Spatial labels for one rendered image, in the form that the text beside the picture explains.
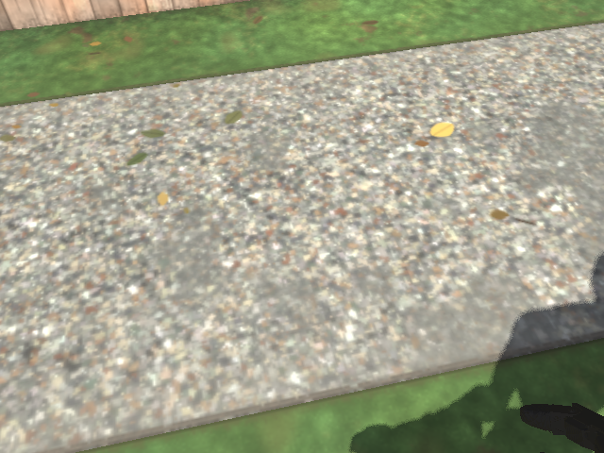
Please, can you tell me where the right robot hand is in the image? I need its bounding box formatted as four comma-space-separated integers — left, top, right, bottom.
520, 403, 604, 453

